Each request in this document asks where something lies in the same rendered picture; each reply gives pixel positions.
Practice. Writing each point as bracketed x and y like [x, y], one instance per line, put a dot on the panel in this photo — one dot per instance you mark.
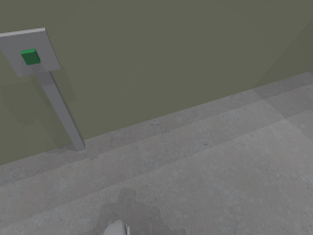
[13, 43]

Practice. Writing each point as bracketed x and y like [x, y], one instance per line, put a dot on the robot left thigh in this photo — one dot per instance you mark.
[117, 228]

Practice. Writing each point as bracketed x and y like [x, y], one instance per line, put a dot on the button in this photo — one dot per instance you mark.
[30, 56]

